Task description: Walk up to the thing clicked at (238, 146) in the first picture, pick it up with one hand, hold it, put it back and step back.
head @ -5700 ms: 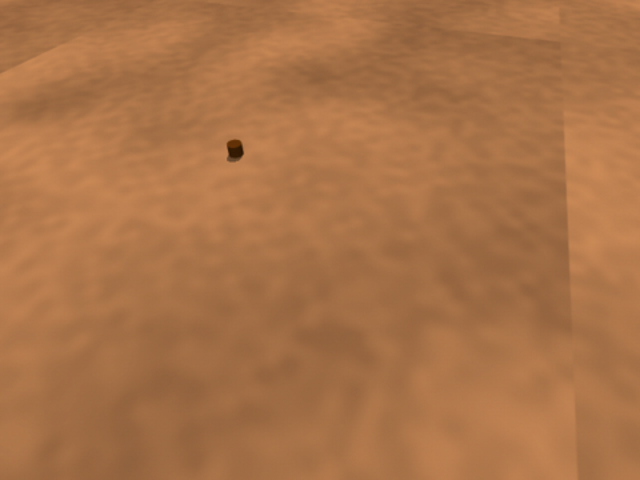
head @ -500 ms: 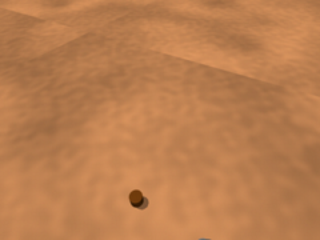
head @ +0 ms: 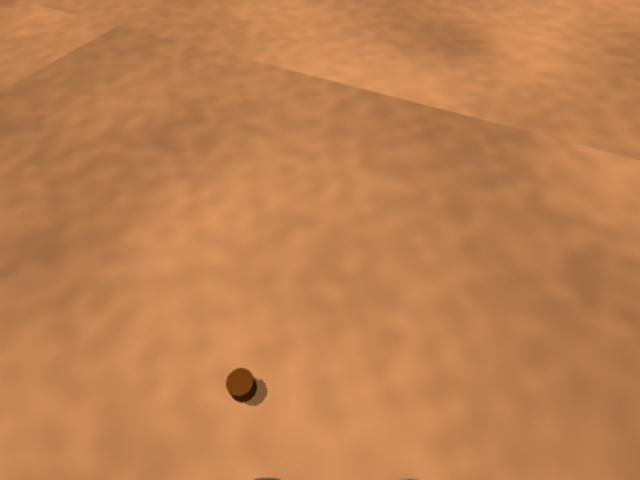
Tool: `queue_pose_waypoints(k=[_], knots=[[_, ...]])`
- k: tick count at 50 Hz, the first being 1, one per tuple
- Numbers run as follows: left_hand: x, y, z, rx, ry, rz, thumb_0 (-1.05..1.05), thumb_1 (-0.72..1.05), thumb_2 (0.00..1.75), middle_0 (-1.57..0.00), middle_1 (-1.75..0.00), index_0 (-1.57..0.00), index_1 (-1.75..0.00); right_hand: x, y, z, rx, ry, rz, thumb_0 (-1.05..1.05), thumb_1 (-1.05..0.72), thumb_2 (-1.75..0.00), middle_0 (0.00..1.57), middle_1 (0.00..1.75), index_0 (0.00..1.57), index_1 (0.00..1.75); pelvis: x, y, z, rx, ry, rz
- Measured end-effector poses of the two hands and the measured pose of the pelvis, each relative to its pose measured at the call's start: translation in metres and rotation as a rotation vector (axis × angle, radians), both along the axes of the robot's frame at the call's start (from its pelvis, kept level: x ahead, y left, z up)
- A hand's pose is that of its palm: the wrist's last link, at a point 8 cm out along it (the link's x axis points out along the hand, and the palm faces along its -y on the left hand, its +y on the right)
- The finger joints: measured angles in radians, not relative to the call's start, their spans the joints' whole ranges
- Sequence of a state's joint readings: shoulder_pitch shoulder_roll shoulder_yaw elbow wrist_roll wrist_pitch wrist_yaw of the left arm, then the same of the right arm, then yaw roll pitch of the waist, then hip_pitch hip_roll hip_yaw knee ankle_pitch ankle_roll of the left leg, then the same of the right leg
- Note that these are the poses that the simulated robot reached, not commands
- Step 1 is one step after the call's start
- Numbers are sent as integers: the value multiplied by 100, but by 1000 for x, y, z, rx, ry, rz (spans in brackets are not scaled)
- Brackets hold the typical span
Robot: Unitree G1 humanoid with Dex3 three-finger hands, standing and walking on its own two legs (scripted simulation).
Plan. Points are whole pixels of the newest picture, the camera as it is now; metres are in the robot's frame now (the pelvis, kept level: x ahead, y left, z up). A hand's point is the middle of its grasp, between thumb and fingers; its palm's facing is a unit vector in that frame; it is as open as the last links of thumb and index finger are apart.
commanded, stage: walk up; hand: left
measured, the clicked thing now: (241, 385) +0.47 +0.28 -0.72
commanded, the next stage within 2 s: none
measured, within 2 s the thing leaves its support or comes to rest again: neither
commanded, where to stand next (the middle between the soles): +0.10 +0.01 m, yaw +2 degrees
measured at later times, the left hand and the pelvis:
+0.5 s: hand out of the picture +0.10 +0.25 -0.15, palm faces +0.00 -0.93 -0.36, open 7.3 cm; pelvis +0.02 -0.01 +0.01, yaw +2 degrees
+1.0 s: hand out of the picture +0.10 +0.25 -0.14, palm faces +0.01 -0.95 -0.32, open 7.4 cm; pelvis +0.02 +0.00 +0.02, yaw +2 degrees
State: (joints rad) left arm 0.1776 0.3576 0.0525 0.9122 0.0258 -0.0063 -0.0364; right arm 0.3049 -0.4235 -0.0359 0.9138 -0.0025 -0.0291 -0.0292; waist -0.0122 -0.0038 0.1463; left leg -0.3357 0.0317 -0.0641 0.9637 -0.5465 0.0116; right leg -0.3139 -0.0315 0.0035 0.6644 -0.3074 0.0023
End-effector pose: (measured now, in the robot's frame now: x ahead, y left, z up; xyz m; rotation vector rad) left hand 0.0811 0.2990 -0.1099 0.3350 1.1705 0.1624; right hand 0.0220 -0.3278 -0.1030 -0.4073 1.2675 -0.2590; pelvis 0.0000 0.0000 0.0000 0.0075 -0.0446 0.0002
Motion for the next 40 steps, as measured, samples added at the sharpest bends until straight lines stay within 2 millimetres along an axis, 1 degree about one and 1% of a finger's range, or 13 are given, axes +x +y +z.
queue_pose_waypoints(k=[3, 7, 11, 14, 18, 22, 25, 29, 32, 36, 40], knots=[[11, -8, 11, 3, -29, 7, 0, 91, 89, -20, -30, -21, -30, 28, 10, -4, 50, -54, 25, 1, -91, -90, 20, 30, 20, 30, 8, -1, 5, 10, 0, 3], [26, -4, 13, 21, -56, 11, 0, 90, 89, -20, -30, -21, -30, 55, 22, -11, 84, -93, 49, 1, -90, -90, 20, 30, 20, 30, 19, 0, 3, -5, 5, 5], [41, 8, 1, 24, -73, 37, 0, 90, 89, -20, -30, -21, -30, 70, 32, -17, 82, -102, 54, 0, -90, -90, 20, 30, 20, 30, 26, 2, -7, 9, -10, 17], [45, 8, -2, 17, -61, 63, 0, 91, 89, -20, -30, -20, -30, 76, 37, -12, 89, -94, 68, 0, -90, -90, 20, 30, 20, 30, 27, 1, -4, 6, -5, 17], [40, 4, -3, 15, -34, 66, 0, 91, 89, -20, -30, -20, -30, 91, 31, -7, 88, -91, 86, 1, -90, -90, 21, 30, 20, 30, 28, -5, 0, 0, 16, 18], [23, -3, -3, 23, 17, 66, 0, 91, 89, -20, -30, -20, -30, 108, 22, -5, 88, -115, 86, 1, -90, -90, 21, 30, 20, 30, 24, -11, 3, -10, 12, 24], [12, -8, 1, 25, 47, 71, 0, 91, 89, -20, -30, -20, -30, 116, 16, -2, 93, -132, 89, 1, -90, -90, 20, 30, 20, 30, 21, -14, 6, -5, 9, 28], [2, -13, 5, 27, 56, 78, 0, 91, 89, -20, -30, -20, -30, 123, 13, 0, 103, -145, 88, 1, -90, -90, 20, 30, 20, 30, 18, -18, 10, -5, -4, 31], [-2, -16, 9, 25, 52, 81, 0, 91, 89, -20, -30, -20, -30, 122, 13, 1, 114, -145, 85, 1, -91, -90, 20, 30, 20, 30, 16, -19, 12, -5, -11, 32], [-2, -17, 12, 16, 45, 83, 0, 91, 89, -20, -30, -20, -30, 114, 17, 3, 127, -124, 81, 0, -91, -90, 20, 30, 20, 30, 13, -19, 16, -11, -14, 32], [2, -16, 12, 3, 41, 81, 0, 91, 89, -20, -30, -20, -30, 99, 22, 4, 130, -87, 66, 0, -91, -90, 20, 30, 20, 30, 13, -15, 19, -16, -10, 32]])
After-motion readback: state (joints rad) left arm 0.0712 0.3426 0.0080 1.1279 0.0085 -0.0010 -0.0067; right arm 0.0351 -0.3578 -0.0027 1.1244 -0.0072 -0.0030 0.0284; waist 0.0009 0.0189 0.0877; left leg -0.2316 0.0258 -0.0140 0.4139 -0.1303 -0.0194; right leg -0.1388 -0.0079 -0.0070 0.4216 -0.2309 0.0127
